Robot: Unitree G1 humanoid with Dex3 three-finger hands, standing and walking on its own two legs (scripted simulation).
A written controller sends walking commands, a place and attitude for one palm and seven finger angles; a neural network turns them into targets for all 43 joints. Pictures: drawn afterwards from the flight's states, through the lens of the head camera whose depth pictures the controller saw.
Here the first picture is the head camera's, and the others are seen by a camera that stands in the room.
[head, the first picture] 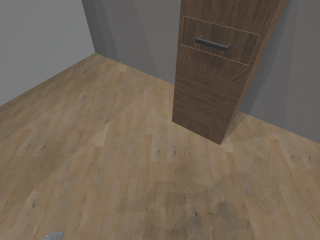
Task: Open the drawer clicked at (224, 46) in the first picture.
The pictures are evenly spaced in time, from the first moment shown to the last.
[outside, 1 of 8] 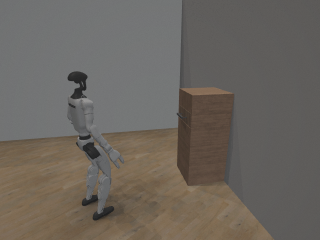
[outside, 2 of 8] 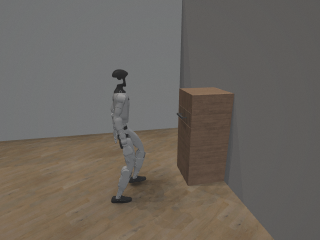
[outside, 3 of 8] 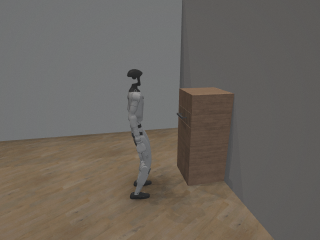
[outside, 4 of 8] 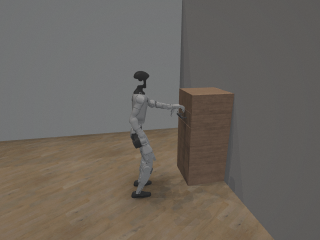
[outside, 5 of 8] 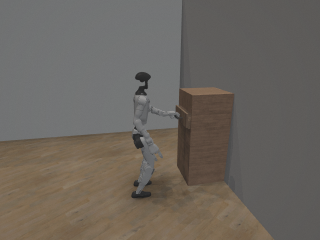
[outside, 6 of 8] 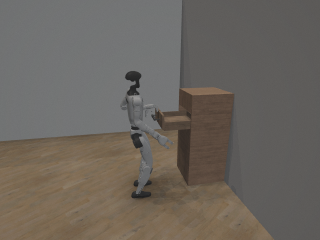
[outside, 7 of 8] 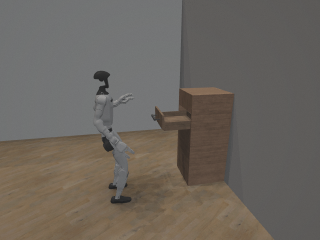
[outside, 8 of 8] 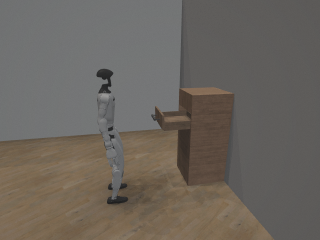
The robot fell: no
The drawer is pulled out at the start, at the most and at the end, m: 0.00 0.30 0.30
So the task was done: yes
